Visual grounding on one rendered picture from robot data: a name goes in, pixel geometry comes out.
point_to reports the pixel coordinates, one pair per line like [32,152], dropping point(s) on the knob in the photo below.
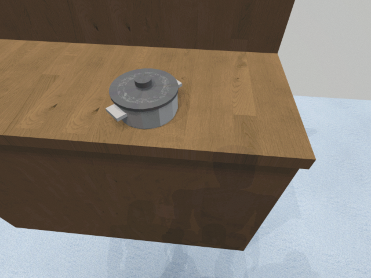
[143,81]

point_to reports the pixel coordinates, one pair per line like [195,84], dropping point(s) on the table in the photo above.
[208,178]

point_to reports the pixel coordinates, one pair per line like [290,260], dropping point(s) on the pot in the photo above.
[147,119]

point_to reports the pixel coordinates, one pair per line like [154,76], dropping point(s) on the lid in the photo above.
[126,95]

